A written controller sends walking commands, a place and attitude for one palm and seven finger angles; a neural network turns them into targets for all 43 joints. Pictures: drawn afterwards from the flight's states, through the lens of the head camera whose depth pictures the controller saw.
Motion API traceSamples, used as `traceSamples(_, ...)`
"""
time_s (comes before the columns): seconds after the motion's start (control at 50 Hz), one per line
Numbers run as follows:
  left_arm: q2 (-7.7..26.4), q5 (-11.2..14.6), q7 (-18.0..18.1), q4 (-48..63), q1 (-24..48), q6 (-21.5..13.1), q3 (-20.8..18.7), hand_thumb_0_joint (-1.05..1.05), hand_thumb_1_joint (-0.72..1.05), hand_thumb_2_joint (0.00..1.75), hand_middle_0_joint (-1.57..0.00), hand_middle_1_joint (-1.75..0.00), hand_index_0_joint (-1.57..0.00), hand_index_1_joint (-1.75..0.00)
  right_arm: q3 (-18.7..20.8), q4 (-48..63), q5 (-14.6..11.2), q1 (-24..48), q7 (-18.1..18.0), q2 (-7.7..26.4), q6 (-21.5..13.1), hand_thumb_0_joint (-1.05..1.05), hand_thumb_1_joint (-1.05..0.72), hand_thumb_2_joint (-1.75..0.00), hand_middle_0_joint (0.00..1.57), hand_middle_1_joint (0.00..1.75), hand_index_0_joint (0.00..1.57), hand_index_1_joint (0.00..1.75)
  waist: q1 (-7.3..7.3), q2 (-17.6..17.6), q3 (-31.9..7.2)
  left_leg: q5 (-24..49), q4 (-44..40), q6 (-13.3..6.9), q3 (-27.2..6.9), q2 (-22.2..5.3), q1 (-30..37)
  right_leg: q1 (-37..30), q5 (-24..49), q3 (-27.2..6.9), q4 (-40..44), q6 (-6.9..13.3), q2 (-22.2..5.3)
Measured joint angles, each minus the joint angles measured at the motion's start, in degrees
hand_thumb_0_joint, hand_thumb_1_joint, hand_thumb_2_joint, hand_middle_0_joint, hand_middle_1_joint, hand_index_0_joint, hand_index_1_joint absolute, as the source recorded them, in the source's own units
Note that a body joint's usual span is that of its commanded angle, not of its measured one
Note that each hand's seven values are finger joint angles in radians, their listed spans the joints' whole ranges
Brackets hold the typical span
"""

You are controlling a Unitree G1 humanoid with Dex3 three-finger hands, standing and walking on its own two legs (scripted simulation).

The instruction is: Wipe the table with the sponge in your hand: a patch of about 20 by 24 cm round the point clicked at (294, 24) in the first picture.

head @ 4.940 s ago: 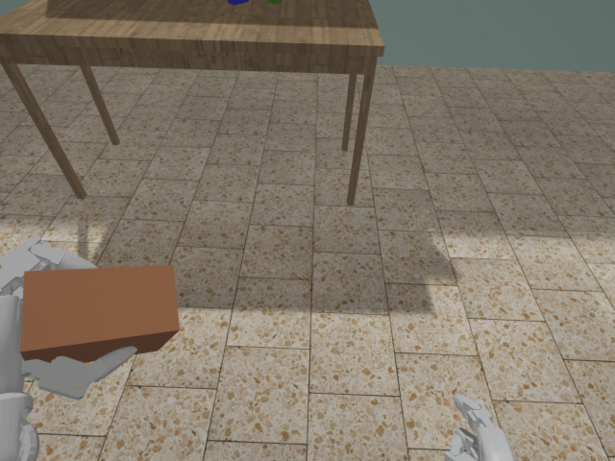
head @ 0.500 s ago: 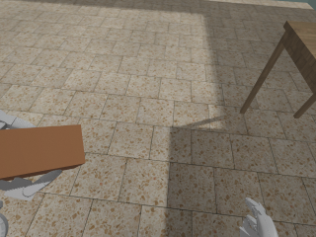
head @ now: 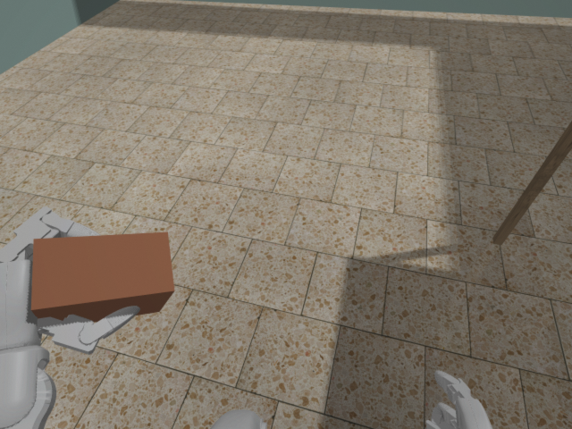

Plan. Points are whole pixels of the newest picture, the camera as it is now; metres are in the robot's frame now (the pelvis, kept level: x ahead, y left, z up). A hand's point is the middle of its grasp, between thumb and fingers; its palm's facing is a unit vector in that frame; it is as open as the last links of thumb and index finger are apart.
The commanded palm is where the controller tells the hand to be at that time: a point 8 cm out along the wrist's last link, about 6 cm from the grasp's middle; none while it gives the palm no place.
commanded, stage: walk to a spot facing it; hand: left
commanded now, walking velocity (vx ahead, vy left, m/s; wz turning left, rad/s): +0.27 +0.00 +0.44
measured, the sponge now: (126, 279) +0.24 +0.20 +0.15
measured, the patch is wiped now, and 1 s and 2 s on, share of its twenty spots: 0.00 0.00 0.00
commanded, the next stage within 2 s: turn to face it in 0.22 s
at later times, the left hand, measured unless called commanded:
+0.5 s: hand (39, 234) +0.26 +0.28 +0.20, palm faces +0.50 -0.76 -0.41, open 10.3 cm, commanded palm +0.20 +0.32 +0.19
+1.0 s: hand (215, 193) +0.33 +0.11 +0.19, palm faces +0.17 -0.82 -0.55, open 10.3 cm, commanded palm +0.27 +0.18 +0.19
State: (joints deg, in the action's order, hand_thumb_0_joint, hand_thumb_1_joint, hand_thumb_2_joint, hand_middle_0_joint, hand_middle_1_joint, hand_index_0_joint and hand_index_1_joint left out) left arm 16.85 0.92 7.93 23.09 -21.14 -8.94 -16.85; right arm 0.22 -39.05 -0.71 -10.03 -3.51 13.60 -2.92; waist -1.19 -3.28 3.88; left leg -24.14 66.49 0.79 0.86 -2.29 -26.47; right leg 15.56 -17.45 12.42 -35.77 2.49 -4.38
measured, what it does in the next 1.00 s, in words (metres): walks ahead: left foot, then right foot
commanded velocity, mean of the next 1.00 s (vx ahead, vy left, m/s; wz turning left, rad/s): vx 0.07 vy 0.00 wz -0.28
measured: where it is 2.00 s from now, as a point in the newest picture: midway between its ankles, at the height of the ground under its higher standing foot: outside the picture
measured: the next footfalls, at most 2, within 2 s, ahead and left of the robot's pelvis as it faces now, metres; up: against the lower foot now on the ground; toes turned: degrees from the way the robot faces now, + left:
left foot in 0.30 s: +0.14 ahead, +0.14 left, +0.00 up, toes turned +15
right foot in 0.72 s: +0.18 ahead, -0.10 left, +0.00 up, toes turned -7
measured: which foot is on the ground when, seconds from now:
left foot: up 0.00-0.28, down 0.30-0.74, up 0.76-1.00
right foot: down 0.00-0.30, up 0.32-0.70, down 0.72-1.00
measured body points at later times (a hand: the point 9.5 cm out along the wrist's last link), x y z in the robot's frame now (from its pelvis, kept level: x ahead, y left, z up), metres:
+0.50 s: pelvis +0.08 +0.02 +0.01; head +0.11 +0.04 +0.46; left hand +0.23 +0.32 +0.22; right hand +0.28 -0.14 -0.08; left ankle +0.10 +0.13 -0.73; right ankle +0.11 -0.10 -0.65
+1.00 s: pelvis +0.07 -0.07 +0.01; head +0.14 -0.10 +0.45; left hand +0.32 +0.15 +0.22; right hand +0.21 -0.36 -0.09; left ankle +0.06 +0.10 -0.63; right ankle +0.14 -0.09 -0.73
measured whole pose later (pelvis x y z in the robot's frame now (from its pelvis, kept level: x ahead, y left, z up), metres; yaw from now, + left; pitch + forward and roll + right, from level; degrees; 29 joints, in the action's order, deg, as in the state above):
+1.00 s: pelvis +0.07 -0.07 +0.01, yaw -8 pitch +1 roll +4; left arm 25.1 3.6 8.1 35.8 -30.9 -12.3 -23.7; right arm 3.0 -32.2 -0.5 -6.8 -1.6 15.7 0.2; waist 2.0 0.9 7.2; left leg -22.7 67.5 5.8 0.3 -2.2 -28.9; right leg 21.5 -8.8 1.9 -29.0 8.6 5.3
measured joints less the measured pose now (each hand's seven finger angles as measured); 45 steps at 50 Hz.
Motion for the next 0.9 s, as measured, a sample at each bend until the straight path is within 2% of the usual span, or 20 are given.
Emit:
traceSamples(0.06,1.0,0.0,-0.3,4.4,-3.4,-1.1,-0.3,-0.01,-0.51,0.98,-0.70,-1.34,-0.73,-1.35,0.9,1.2,0.0,0.6,0.0,1.0,0.6,0.02,-0.90,-0.90,0.20,0.30,0.20,0.30,1.61,2.2,1.4,2.8,2.6,0.9,1.7,-0.8,-3.9,-2.0,0.9,0.4,3.3,-0.2,-0.4)
traceSamples(0.12,4.3,0.2,0.0,9.5,-6.5,-2.5,-2.5,-0.01,-0.51,0.98,-0.70,-1.34,-0.73,-1.35,1.9,3.5,0.1,-0.3,-0.2,1.2,0.7,0.01,-0.91,-0.90,0.20,0.30,0.20,0.29,2.91,4.5,2.4,4.6,-6.3,1.0,3.8,-2.2,-4.0,-3.6,1.6,1.4,6.2,-0.3,-1.2)
traceSamples(0.18,7.2,0.8,0.9,13.0,-8.5,-3.7,-5.5,-0.01,-0.51,0.98,-0.70,-1.34,-0.73,-1.35,2.7,5.4,0.3,-1.7,-0.3,1.4,0.7,0.01,-0.91,-0.90,0.20,0.30,0.19,0.29,3.02,5.9,2.6,4.6,-17.7,0.8,6.1,-2.8,-1.7,-4.2,1.0,2.4,7.0,-0.9,-2.1)
traceSamples(0.24,8.0,1.3,2.0,14.8,-9.9,-3.9,-7.6,-0.01,-0.51,0.98,-0.70,-1.34,-0.73,-1.35,3.3,6.5,0.4,-2.9,-0.2,1.4,0.8,0.01,-0.91,-0.90,0.20,0.30,0.19,0.29,2.57,6.3,2.3,5.2,-26.7,0.6,8.4,-2.1,1.9,-4.1,-1.1,3.1,5.0,-2.0,-3.3)
traceSamples(0.28,7.7,1.6,2.6,15.3,-10.6,-3.7,-8.3,-0.01,-0.51,0.98,-0.70,-1.34,-0.73,-1.35,3.3,7.2,0.5,-3.5,-0.2,1.4,0.9,0.01,-0.91,-0.90,0.20,0.30,0.19,0.29,2.24,6.5,1.7,8.0,-33.0,0.2,10.0,-0.8,5.7,-3.2,-4.0,3.1,0.6,-3.2,-4.8)
traceSamples(0.3,7.4,1.7,2.9,15.4,-10.5,-3.7,-8.5,-0.01,-0.51,0.98,-0.70,-1.34,-0.73,-1.35,3.3,7.6,0.5,-3.5,-0.3,1.3,0.8,0.01,-0.91,-0.90,0.20,0.30,0.19,0.29,2.15,6.5,1.5,11.9,-34.6,-1.3,10.0,-0.2,6.7,-1.5,-5.8,2.6,-4.0,-3.6,-5.7)
traceSamples(0.32,7.1,1.7,3.0,14.5,-9.5,-3.7,-8.3,-0.01,-0.51,0.98,-0.70,-1.34,-0.73,-1.35,3.5,7.4,0.4,-2.7,-0.4,0.5,0.7,0.01,-0.91,-0.90,0.20,0.30,0.19,0.29,2.16,6.8,2.0,12.3,-32.5,-2.7,9.9,0.3,6.3,0.8,-9.2,0.2,-10.9,-4.3,-5.9)
traceSamples(0.34,6.8,1.3,2.9,13.2,-8.1,-3.7,-7.9,-0.01,-0.51,0.98,-0.70,-1.34,-0.73,-1.35,3.3,6.9,0.4,-1.9,-0.4,-0.5,0.5,0.01,-0.91,-0.90,0.20,0.30,0.19,0.29,2.15,6.6,2.6,11.0,-30.5,-3.5,9.4,0.4,6.1,3.3,-12.5,-2.7,-18.4,-4.5,-4.8)
traceSamples(0.38,6.7,0.5,2.3,10.4,-5.5,-3.3,-6.9,-0.01,-0.51,0.98,-0.70,-1.34,-0.73,-1.35,1.9,5.6,0.2,-0.5,0.1,-2.7,0.3,0.01,-0.91,-0.90,0.20,0.30,0.19,0.29,2.06,6.2,2.9,9.2,-29.9,-3.9,8.0,0.3,6.6,8.0,-13.7,-6.1,-29.4,-4.5,-2.3)
traceSamples(0.42,6.8,0.1,1.7,9.6,-4.2,-2.4,-6.3,-0.01,-0.51,0.98,-0.70,-1.34,-0.73,-1.35,0.2,4.8,-0.1,0.4,0.9,-4.8,-0.1,0.01,-0.91,-0.90,0.20,0.30,0.19,0.29,1.51,6.1,2.5,9.4,-31.5,-3.3,7.1,-0.1,7.6,11.6,-11.4,-7.4,-33.2,-4.7,-1.0)
traceSamples(0.46,6.5,0.2,1.5,11.0,-4.6,-2.1,-5.9,-0.01,-0.51,0.98,-0.70,-1.34,-0.73,-1.35,-1.4,4.8,-0.2,0.9,1.6,-6.6,-0.8,0.01,-0.91,-0.90,0.20,0.30,0.19,0.29,0.63,6.0,2.2,10.4,-33.7,-2.7,7.0,-0.6,8.9,13.8,-7.8,-7.8,-31.4,-4.8,-0.5)
traceSamples(0.52,5.5,0.3,1.0,13.8,-5.9,-2.7,-5.1,-0.01,-0.51,0.98,-0.70,-1.34,-0.73,-1.35,-3.1,5.4,0.3,1.1,2.2,-8.1,-2.1,0.01,-0.90,-0.90,0.20,0.30,0.20,0.30,-0.92,5.0,1.5,11.4,-36.8,-2.1,7.5,-1.5,11.0,14.3,-2.9,-7.4,-23.8,-5.0,-0.2)
traceSamples(0.62,4.5,0.5,0.2,10.0,-5.0,-3.7,-4.7,-0.01,-0.51,0.98,-0.70,-1.35,-0.73,-1.35,-4.0,5.9,0.7,1.4,2.1,-8.0,-3.0,0.01,-0.90,-0.90,0.21,0.30,0.20,0.30,-2.88,1.6,-0.3,11.8,-39.2,-0.5,9.0,-3.7,13.2,10.6,-1.7,-5.7,-11.6,-5.7,1.5)
traceSamples(0.7,4.3,0.6,0.0,2.7,-2.4,-1.6,-5.1,-0.01,-0.51,0.98,-0.70,-1.35,-0.73,-1.35,-3.7,6.7,0.4,2.1,2.0,-6.7,-2.6,0.01,-0.90,-0.90,0.21,0.30,0.20,0.30,-3.49,0.2,-0.7,9.5,-35.6,1.6,11.1,-5.9,12.7,5.1,-0.6,-4.6,-2.8,-6.0,2.9)
traceSamples(0.72,4.4,0.5,0.0,1.5,-1.7,-0.8,-5.0,-0.01,-0.51,0.98,-0.70,-1.35,-0.73,-1.35,-3.5,7.2,0.3,2.1,2.0,-6.2,-2.6,0.01,-0.90,-0.90,0.21,0.30,0.20,0.30,-3.40,0.3,-0.6,8.3,-33.3,2.2,11.5,-6.4,12.0,3.2,1.4,-4.5,0.1,-5.8,3.0)
traceSamples(0.76,2.8,0.0,-0.1,-0.1,0.5,0.2,-3.6,-0.01,-0.51,0.98,-0.70,-1.35,-0.73,-1.35,-2.8,7.2,0.0,2.9,2.0,-4.2,-2.3,0.01,-0.90,-0.90,0.21,0.30,0.20,0.30,-2.76,-1.4,0.8,3.1,-26.3,2.8,9.8,-8.3,9.4,3.3,2.0,-3.9,-0.3,-0.1,5.1)
traceSamples(0.8,1.4,0.0,-0.2,0.4,1.9,1.1,-1.7,-0.01,-0.51,0.98,-0.70,-1.35,-0.72,-1.35,-1.8,6.3,-0.1,4.1,1.9,-2.5,-1.5,0.01,-0.90,-0.90,0.21,0.30,0.20,0.30,-1.83,-0.5,2.5,-4.2,-14.9,3.2,5.6,-5.7,4.9,4.6,1.4,-4.4,-1.8,3.4,5.4)
traceSamples(0.86,1.1,1.0,-0.2,4.8,-0.6,0.8,-0.7,-0.01,-0.51,0.98,-0.70,-1.35,-0.72,-1.35,-0.8,6.0,-0.1,5.4,1.9,-0.6,0.1,0.01,-0.90,-0.90,0.20,0.30,0.20,0.30,-0.25,2.4,4.3,-3.4,-1.1,4.2,2.3,-2.0,-0.1,5.4,3.3,-6.9,0.1,4.7,6.1)
traceSamples(0.9,2.6,1.5,-0.2,8.4,-4.1,-0.3,-1.5,-0.01,-0.51,0.98,-0.70,-1.35,-0.72,-1.35,0.0,6.6,0.1,5.4,1.9,0.2,1.2,0.01,-0.90,-0.90,0.20,0.30,0.20,0.30,1.32,3.7,4.7,-1.2,2.8,4.7,1.1,-0.8,-1.9,5.7,4.9,-8.3,2.0,5.2,7.1)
